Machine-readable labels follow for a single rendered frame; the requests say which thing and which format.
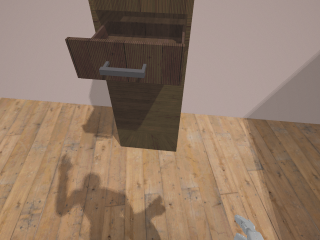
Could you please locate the robot right hand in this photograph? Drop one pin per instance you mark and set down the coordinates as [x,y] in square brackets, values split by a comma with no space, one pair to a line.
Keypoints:
[248,228]

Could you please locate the handle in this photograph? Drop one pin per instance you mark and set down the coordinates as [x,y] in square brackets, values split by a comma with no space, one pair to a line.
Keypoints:
[122,72]

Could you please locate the drawer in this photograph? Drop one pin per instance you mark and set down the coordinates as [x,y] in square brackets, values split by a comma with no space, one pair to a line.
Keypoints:
[129,45]

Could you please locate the cabinet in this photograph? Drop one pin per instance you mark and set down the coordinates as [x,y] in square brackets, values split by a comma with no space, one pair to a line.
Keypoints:
[147,115]

